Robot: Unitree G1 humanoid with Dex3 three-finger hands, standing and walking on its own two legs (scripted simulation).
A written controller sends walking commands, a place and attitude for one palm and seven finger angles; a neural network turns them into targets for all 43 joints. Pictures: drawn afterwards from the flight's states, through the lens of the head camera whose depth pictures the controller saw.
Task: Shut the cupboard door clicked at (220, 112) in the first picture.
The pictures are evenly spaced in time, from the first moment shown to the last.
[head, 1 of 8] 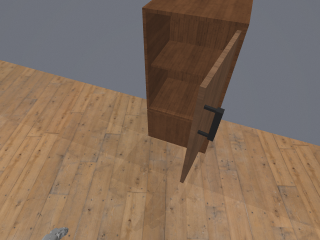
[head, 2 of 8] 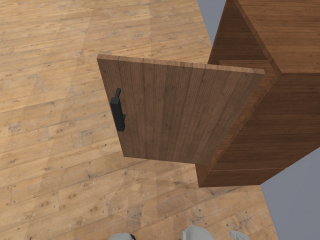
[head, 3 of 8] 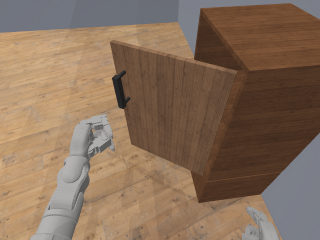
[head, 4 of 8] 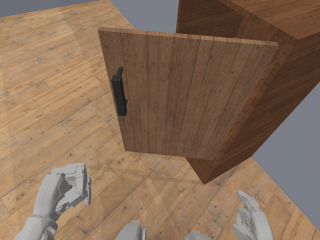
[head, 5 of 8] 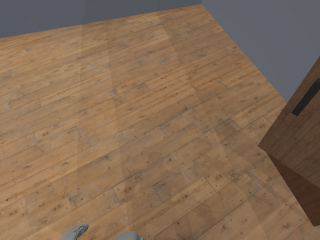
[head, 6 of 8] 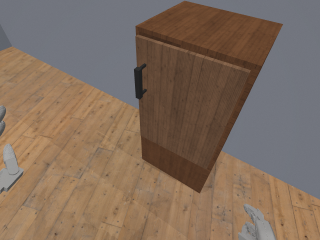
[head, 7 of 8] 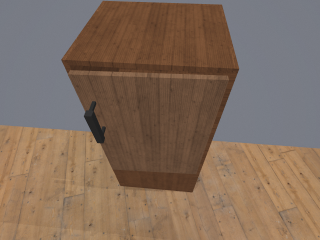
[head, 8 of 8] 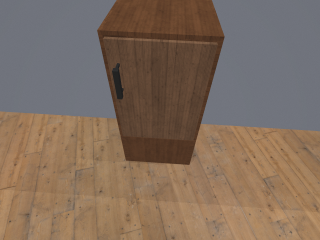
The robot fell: no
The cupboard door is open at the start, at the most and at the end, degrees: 82 82 0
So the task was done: yes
